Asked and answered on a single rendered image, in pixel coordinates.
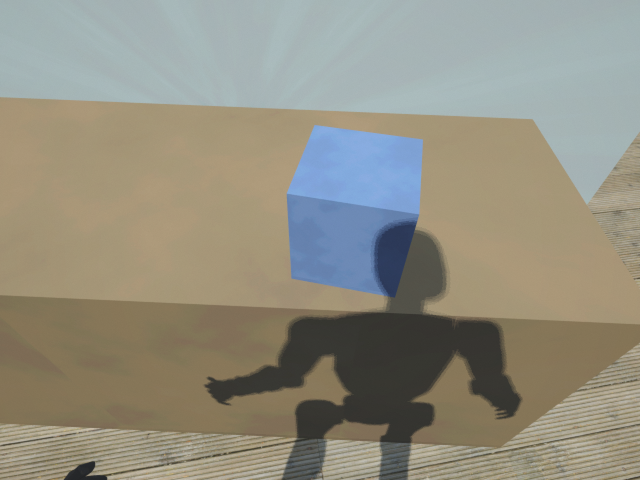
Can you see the carton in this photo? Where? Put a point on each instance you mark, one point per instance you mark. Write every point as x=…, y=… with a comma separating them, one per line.
x=353, y=205

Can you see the pedestal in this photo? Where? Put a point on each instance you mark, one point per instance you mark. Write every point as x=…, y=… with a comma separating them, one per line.
x=145, y=280

